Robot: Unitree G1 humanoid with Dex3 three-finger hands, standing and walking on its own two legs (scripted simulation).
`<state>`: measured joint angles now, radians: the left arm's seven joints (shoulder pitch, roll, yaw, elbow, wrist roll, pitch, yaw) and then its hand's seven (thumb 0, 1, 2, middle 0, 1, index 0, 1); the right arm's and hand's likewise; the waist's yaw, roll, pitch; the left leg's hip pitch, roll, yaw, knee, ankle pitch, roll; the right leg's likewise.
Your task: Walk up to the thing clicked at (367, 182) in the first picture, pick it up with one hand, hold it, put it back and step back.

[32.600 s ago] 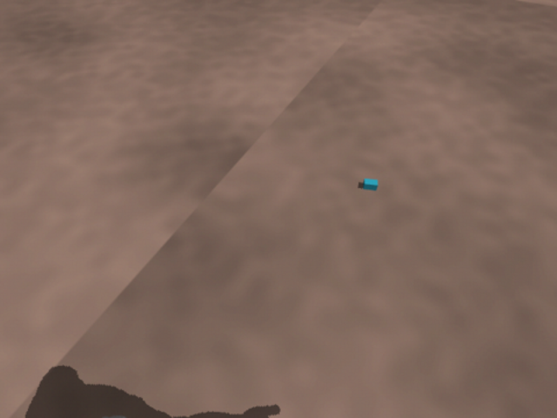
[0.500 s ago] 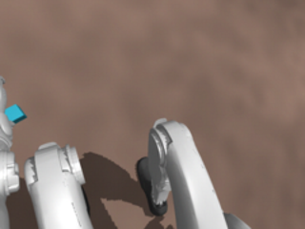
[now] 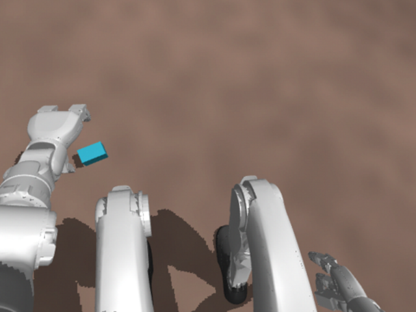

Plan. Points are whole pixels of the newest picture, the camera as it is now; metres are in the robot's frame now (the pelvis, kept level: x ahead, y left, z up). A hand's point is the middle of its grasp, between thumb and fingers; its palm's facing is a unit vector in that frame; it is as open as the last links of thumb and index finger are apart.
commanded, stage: withdraw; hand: left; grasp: from above
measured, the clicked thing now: (93, 153) +0.47 +0.27 -0.34
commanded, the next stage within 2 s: home in 0.12 s
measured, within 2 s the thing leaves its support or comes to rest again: neither
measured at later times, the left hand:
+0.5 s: hand (50, 129) +0.46 +0.29 -0.12, palm faces -0.36 -0.15 -0.92, open 11.9 cm
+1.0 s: hand out of the picture +0.29 +0.24 +0.10, palm faces -0.13 -0.82 -0.55, open 7.4 cm
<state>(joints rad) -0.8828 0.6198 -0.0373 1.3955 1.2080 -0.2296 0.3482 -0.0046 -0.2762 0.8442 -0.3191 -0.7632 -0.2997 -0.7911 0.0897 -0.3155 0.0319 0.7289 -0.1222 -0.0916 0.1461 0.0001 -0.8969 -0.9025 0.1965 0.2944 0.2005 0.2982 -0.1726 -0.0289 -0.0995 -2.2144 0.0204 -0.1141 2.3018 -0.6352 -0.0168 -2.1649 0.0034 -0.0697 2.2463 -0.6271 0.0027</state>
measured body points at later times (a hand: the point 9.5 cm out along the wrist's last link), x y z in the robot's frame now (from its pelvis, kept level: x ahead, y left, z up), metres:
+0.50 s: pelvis +0.02 +0.01 +0.02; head +0.23 +0.04 +0.41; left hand +0.47 +0.29 -0.06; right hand +0.06 -0.25 -0.11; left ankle +0.10 +0.13 -0.32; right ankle +0.11 -0.12 -0.32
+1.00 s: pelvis +0.03 +0.01 +0.20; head +0.16 +0.04 +0.63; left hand +0.29 +0.28 +0.13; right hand +0.27 -0.22 +0.11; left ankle +0.10 +0.13 -0.32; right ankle +0.11 -0.12 -0.32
